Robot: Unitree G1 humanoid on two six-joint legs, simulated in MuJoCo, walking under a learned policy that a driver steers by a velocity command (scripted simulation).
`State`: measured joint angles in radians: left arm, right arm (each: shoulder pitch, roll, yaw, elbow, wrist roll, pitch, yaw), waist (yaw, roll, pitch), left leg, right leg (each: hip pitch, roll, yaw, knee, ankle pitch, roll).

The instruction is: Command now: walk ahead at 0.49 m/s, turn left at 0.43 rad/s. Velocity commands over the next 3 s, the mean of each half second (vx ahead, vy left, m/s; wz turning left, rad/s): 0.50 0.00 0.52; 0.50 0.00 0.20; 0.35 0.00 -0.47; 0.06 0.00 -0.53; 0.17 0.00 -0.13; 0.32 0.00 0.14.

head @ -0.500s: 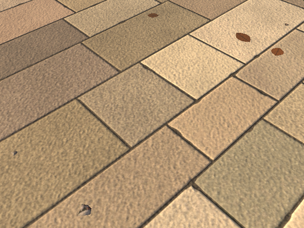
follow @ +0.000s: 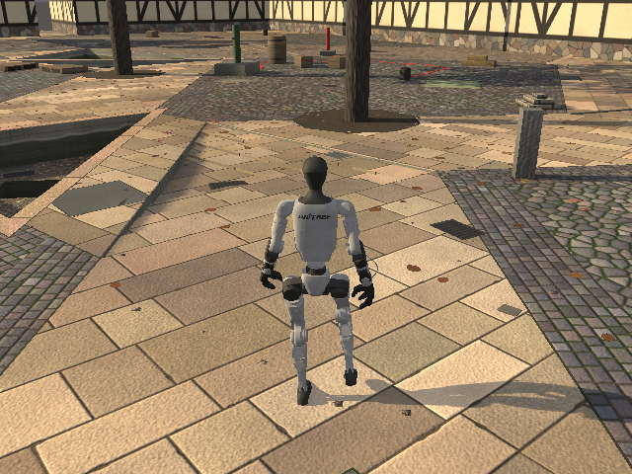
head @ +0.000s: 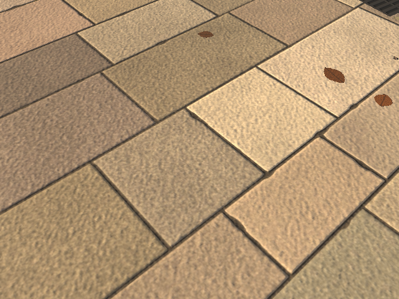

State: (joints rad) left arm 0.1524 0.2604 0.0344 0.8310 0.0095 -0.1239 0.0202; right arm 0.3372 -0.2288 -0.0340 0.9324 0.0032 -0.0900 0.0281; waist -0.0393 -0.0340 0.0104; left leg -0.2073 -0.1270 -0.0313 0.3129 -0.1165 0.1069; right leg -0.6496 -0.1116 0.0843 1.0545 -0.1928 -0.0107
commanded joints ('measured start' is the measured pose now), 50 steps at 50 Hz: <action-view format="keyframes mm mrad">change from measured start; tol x16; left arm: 1 1 48 11 -61 7 9 13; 9 -173 100 21 -137 -25 -19 -17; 14 265 249 82 -50 -3 -14 -11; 19 65 79 34 -81 -1 -3 -23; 37 200 226 72 42 -43 46 -13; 40 330 29 -4 7 -18 18 -31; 43 112 150 37 -23 -63 0 -25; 50 144 71 46 -7 -41 74 -14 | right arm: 1 -55 -160 -35 -91 6 -20 -25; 14 126 -66 -5 -178 41 -7 -36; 34 -359 -62 -22 -385 22 36 31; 37 -235 -124 -54 -366 11 34 28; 39 115 -266 -111 -275 2 40 -4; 50 -91 -117 -62 -194 -25 -38 -10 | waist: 1 40 82 41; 11 55 138 -42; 14 107 -327 -325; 17 87 -27 -60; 34 115 -28 81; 38 -84 -46 -107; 40 -39 296 -404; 50 61 89 -1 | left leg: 1 -186 228 -218 -179 14 163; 11 6 232 -382 113 -75 74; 14 -592 62 -120 859 -474 -41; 16 -630 154 -134 979 -297 -53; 29 -533 229 -11 495 157 -83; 35 -440 174 67 327 -23 -12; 38 52 70 125 207 14 62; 40 657 547 -629 118 -16 290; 45 109 384 -169 -76 120 115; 50 49 364 9 -168 246 100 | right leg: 1 90 18 -30 -226 173 35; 11 384 94 -15 -647 86 1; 14 1033 -362 694 -745 -208 -259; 20 552 -136 110 -875 121 -147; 34 699 -190 -184 -860 344 -136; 38 616 -140 -256 -442 806 -89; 39 339 -81 -260 -104 435 -48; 40 -7 102 -128 230 -405 -7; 50 -34 -30 52 65 75 6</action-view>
